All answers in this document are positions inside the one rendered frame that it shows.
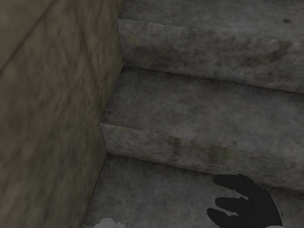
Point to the left robot shin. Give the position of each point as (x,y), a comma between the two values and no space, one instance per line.
(106,220)

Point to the right robot hand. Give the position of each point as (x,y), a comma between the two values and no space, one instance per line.
(259,211)

